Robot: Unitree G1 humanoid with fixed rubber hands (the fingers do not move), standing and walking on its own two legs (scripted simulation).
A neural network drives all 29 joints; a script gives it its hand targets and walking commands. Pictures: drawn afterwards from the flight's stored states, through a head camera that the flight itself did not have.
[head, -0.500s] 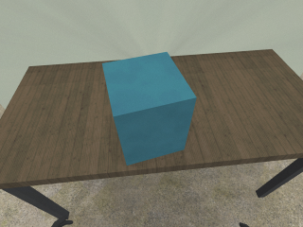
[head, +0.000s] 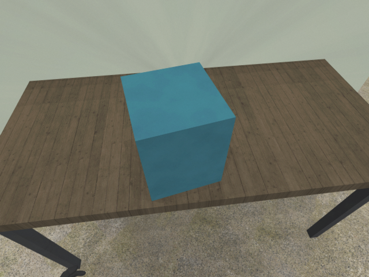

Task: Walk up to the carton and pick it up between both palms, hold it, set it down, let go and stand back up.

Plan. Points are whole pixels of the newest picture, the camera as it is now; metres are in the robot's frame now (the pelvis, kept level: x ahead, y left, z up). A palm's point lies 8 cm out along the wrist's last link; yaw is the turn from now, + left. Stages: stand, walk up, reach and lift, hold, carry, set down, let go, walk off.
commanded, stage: walk up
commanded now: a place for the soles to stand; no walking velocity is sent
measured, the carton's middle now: (175, 133) +0.45 +0.02 +0.04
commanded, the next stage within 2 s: reach and lift in 0.40 s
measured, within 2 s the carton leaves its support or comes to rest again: neither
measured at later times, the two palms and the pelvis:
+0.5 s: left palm out of the picture +0.12 +0.27 -0.10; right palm out of the picture +0.09 -0.28 -0.13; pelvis -0.01 +0.00 -0.01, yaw +3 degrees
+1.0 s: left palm (76, 262) +0.17 +0.23 -0.05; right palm (302, 270) +0.15 -0.25 -0.07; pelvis +0.01 -0.03 +0.01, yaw +5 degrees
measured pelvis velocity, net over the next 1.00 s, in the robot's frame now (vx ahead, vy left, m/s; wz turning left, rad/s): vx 0.01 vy -0.03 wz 0.09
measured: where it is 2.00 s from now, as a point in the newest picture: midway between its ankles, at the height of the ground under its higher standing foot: outside the picture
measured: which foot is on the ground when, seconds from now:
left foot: down 0.00-1.00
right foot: down 0.00-1.00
